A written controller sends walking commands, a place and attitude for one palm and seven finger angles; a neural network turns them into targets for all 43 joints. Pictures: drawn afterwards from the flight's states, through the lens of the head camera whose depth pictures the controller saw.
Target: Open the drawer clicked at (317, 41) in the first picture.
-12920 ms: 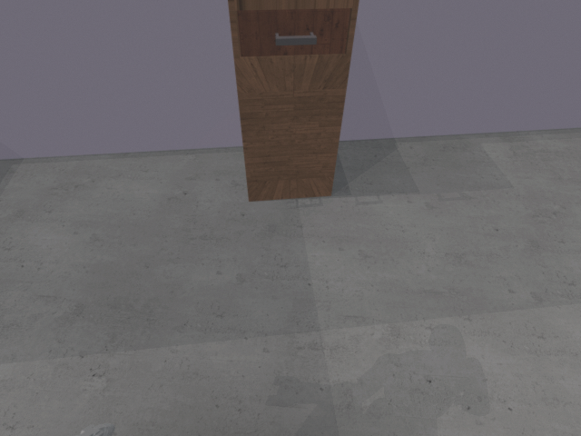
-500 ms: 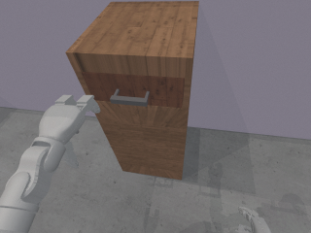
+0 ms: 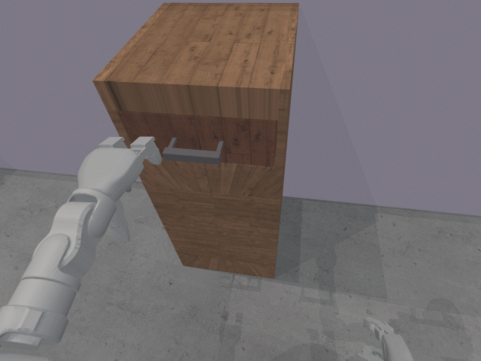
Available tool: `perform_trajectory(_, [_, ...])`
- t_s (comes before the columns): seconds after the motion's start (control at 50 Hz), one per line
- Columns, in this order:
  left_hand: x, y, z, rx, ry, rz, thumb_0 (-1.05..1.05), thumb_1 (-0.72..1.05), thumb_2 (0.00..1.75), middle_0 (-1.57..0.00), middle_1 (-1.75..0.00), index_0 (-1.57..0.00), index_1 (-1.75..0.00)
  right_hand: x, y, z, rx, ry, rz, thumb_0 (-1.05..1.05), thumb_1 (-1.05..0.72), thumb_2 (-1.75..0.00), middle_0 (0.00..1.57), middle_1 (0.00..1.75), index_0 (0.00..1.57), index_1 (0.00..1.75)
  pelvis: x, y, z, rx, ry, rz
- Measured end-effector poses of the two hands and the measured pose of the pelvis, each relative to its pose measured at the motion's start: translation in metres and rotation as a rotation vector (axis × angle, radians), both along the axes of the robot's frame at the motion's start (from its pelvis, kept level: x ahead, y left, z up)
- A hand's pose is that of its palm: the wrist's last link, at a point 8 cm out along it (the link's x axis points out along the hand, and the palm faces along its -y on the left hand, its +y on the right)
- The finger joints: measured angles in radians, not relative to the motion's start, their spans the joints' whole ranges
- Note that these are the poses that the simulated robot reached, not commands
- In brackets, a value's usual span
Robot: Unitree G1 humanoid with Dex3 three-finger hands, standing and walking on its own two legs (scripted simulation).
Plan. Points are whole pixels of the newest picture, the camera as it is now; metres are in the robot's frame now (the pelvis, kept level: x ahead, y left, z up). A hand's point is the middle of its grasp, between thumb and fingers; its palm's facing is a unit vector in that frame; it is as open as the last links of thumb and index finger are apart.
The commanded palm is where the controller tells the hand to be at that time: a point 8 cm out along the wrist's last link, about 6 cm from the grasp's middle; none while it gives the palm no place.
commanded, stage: move the hooked fingers above the handle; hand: left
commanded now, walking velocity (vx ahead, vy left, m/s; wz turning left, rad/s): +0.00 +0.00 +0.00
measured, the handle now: (194, 149) +0.55 +0.18 +0.01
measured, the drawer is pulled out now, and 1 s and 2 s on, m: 0.00 0.00 0.00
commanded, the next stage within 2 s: lower the fingers behind the handle in 1.82 s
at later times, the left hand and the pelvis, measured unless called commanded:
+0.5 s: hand (157, 168) +0.42 +0.21 +0.08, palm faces -0.02 -0.05 -1.00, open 13.8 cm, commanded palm +0.40 +0.21 +0.15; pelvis +0.02 +0.00 -0.01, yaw -1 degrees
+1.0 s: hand (183, 152) +0.48 +0.18 +0.06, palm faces -0.03 -0.04 -1.00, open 13.8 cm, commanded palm +0.47 +0.19 +0.13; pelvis +0.02 +0.00 -0.02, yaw -1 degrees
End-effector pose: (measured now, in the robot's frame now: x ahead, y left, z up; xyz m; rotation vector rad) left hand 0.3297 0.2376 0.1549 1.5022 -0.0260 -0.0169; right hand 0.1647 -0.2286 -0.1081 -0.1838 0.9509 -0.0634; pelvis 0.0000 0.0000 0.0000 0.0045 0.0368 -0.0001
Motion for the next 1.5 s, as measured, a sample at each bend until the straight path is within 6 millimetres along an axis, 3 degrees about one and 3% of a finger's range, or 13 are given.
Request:
perform_trajectory(0.3, [0.043, -0.017, -0.014, -0.001, 0.003, -0.057, 0.00, -0.49, 0.30, -0.32, -1.21, -0.32, -1.20, -0.038, -0.023, -0.015, -0.034, 0.130, -0.104, 0.01, -0.90, -0.90, 0.20, 0.30, 0.20, 0.30, 0.012, 0.003, -0.004, 0.003, 0.057, -0.016])
perform_trajectory(0.6, [0.080, -0.031, -0.023, 0.007, 0.032, -0.045, 0.00, -0.49, 0.30, -0.32, -1.21, -0.32, -1.20, -0.042, -0.021, -0.020, -0.019, 0.151, -0.141, 0.01, -0.90, -0.90, 0.20, 0.30, 0.20, 0.30, 0.020, 0.001, -0.008, 0.005, 0.090, -0.021])
perform_trajectory(0.78, [0.098, -0.029, -0.031, 0.028, 0.054, -0.033, 0.00, -0.49, 0.30, -0.32, -1.21, -0.32, -1.20, -0.052, -0.030, -0.023, -0.041, 0.185, -0.160, 0.01, -0.90, -0.90, 0.20, 0.30, 0.20, 0.30, 0.022, -0.001, -0.011, 0.003, 0.115, -0.015])
perform_trajectory(0.96, [0.124, -0.054, -0.034, 0.022, 0.037, -0.078, 0.00, -0.49, 0.30, -0.32, -1.21, -0.32, -1.20, -0.080, -0.038, -0.028, -0.059, 0.252, -0.204, 0.01, -0.90, -0.90, 0.20, 0.30, 0.20, 0.30, 0.021, -0.002, -0.015, 0.002, 0.149, -0.016])
perform_trajectory(1.12, [0.153, -0.057, -0.040, 0.038, 0.058, -0.014, 0.00, -0.49, 0.30, -0.32, -1.21, -0.32, -1.20, -0.117, -0.041, -0.031, -0.061, 0.324, -0.272, 0.01, -0.90, -0.90, 0.20, 0.30, 0.20, 0.30, 0.022, -0.003, -0.017, 0.002, 0.185, -0.033])
perform_trajectory(1.3, [0.155, -0.055, -0.040, 0.028, 0.059, -0.028, 0.00, -0.49, 0.30, -0.33, -1.21, -0.33, -1.22, -0.148, -0.042, -0.031, -0.070, 0.404, -0.303, 0.01, -0.90, -0.90, 0.20, 0.30, 0.20, 0.30, 0.022, -0.002, -0.017, -0.001, 0.194, -0.034])
perform_trajectory(1.5, [0.155, -0.056, -0.043, 0.035, 0.052, -0.032, 0.00, -0.49, 0.30, -0.33, -1.21, -0.33, -1.23, -0.140, -0.040, -0.030, -0.076, 0.362, -0.296, 0.01, -0.90, -0.90, 0.20, 0.30, 0.20, 0.30, 0.019, 0.001, -0.018, -0.005, 0.199, -0.032])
